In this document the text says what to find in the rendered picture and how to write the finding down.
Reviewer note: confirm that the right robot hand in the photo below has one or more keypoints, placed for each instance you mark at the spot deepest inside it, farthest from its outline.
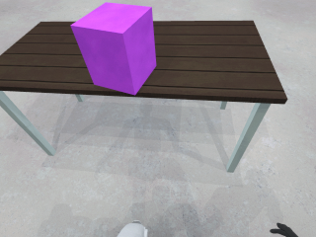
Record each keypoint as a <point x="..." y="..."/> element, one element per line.
<point x="283" y="230"/>

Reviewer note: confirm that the robot left thigh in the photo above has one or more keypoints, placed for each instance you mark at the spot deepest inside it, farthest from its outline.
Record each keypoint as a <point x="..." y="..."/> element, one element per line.
<point x="133" y="230"/>

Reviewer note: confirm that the carton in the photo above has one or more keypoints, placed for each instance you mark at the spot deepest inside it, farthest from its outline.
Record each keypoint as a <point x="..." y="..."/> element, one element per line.
<point x="118" y="45"/>

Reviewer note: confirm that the left robot shin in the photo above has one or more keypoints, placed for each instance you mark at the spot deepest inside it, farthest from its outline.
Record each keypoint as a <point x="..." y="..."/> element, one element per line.
<point x="136" y="221"/>

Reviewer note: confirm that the table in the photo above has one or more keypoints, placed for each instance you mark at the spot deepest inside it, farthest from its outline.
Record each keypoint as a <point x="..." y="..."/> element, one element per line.
<point x="223" y="61"/>

